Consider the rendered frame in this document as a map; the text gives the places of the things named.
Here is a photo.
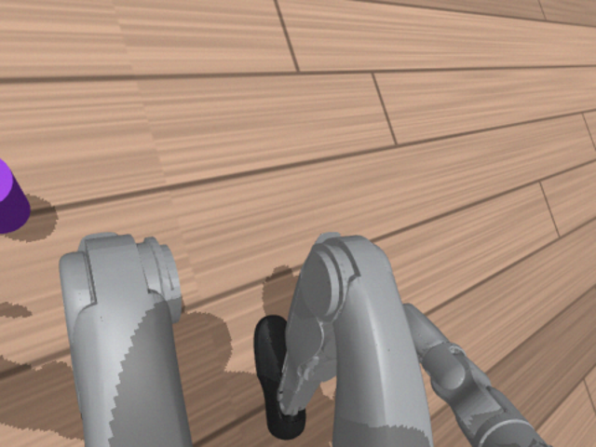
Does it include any right robot foot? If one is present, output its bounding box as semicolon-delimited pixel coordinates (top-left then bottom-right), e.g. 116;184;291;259
253;315;305;440

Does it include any bottle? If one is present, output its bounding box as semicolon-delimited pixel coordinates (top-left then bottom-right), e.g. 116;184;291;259
0;158;31;234

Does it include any right robot arm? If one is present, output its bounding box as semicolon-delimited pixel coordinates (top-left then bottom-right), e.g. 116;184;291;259
422;343;553;447

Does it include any right robot hand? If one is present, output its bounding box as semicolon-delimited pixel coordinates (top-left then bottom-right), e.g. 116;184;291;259
403;304;451;364

